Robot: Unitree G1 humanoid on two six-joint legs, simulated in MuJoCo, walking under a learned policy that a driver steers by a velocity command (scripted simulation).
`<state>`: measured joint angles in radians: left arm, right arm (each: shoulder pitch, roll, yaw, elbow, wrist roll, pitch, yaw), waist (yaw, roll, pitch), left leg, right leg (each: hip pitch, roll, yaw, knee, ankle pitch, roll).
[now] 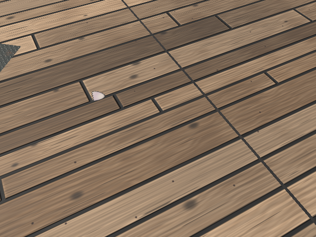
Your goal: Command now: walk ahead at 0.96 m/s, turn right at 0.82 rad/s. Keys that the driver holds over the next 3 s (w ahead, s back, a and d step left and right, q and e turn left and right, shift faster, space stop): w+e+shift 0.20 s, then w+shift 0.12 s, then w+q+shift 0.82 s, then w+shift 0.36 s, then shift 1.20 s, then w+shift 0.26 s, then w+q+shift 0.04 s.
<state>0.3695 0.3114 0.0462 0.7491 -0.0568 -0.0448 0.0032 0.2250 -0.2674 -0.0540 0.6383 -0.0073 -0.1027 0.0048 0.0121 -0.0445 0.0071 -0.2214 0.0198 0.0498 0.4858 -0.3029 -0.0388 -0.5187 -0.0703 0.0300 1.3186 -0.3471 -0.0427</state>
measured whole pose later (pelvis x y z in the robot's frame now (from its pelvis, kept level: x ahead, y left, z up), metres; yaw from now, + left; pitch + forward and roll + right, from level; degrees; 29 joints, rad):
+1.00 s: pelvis +0.87 -0.15 +0.01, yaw +6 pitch -1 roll +0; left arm 0.02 0.24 -0.01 0.54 0.02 -0.14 0.01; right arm 0.48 -0.23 -0.04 0.78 0.03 -0.07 0.02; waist -0.08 -0.01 0.05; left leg -0.14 -0.22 -0.14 0.42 -0.23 0.17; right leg -0.64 -0.07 0.21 1.00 -0.22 0.02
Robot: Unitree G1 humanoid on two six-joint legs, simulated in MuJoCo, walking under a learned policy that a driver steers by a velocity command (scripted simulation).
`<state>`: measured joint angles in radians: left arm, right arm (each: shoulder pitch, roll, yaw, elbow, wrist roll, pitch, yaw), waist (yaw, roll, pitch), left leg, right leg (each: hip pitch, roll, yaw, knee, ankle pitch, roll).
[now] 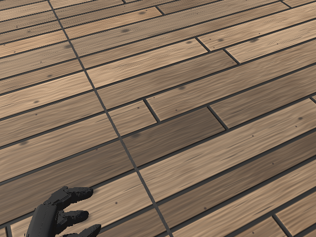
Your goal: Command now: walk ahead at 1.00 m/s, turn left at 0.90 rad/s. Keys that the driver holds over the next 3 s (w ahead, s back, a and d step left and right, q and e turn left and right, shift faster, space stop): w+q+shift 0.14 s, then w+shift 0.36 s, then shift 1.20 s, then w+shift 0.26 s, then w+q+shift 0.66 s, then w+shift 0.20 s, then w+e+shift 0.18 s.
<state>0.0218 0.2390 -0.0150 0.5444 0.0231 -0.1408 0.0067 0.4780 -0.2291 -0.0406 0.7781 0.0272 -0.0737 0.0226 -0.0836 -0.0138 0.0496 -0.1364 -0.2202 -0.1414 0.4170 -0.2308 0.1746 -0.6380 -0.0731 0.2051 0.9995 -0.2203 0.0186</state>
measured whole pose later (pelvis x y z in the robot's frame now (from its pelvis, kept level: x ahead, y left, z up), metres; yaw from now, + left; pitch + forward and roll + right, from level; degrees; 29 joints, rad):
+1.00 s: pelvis +0.71 +0.10 +0.00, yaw +20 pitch +0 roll +3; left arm 0.11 0.29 0.01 0.75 0.01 -0.02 0.01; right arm 0.24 -0.27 -0.03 0.87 -0.02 -0.06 0.02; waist -0.06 -0.04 0.03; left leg -0.24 -0.07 0.05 0.42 -0.18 0.05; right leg -0.47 -0.06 0.07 0.63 -0.10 0.03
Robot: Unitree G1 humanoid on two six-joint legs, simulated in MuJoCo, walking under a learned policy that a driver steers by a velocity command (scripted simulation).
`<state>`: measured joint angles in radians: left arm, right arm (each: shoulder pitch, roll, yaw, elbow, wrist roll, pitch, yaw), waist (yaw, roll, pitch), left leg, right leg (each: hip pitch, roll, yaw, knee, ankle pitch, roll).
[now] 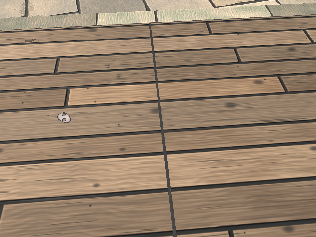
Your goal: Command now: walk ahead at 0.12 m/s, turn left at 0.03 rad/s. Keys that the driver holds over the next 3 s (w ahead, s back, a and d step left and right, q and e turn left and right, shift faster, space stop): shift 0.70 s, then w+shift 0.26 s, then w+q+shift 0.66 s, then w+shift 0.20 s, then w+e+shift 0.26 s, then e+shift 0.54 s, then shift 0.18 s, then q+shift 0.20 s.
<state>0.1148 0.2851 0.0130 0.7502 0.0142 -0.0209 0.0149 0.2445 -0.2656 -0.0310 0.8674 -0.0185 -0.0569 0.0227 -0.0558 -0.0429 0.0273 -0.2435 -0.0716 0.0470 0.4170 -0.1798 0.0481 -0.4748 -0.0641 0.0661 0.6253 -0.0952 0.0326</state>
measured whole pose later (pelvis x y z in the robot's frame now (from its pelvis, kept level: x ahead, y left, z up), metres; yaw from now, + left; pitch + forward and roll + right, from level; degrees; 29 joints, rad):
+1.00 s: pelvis +0.14 -0.06 +0.00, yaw +0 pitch +1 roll +0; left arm 0.14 0.27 0.06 0.97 -0.04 -0.09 -0.02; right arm 0.39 -0.25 -0.06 1.07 0.03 -0.07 -0.01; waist -0.04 0.04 -0.01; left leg -0.03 0.08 -0.01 0.41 -0.40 -0.01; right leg -0.34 -0.05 -0.08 0.59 -0.30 -0.03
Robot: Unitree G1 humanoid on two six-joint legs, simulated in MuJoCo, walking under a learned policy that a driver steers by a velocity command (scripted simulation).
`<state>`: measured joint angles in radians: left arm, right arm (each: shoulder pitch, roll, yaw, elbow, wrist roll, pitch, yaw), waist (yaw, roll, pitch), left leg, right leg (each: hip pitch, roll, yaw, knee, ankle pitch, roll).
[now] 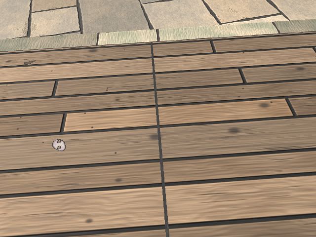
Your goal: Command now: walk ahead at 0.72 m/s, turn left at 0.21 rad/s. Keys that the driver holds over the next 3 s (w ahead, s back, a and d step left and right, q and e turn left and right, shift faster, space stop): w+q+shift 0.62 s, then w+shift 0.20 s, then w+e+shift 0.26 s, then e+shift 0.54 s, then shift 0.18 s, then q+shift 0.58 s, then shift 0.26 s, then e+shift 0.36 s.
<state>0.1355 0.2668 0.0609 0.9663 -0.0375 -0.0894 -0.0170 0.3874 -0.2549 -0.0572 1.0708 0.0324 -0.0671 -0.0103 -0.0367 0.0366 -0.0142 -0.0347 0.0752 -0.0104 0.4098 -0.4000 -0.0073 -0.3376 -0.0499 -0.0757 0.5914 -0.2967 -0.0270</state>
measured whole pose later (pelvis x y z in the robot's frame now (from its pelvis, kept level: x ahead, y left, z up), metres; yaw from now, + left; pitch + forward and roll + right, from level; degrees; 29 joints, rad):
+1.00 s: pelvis +0.73 +0.18 -0.02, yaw +34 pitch +2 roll -2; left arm 0.12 0.27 0.05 0.65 -0.02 -0.13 -0.03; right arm 0.36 -0.25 -0.05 0.85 0.00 -0.08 0.01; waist -0.03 0.01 0.04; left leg -0.13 -0.08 -0.12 1.15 -0.42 0.10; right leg -0.49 0.09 -0.04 0.59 -0.14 -0.09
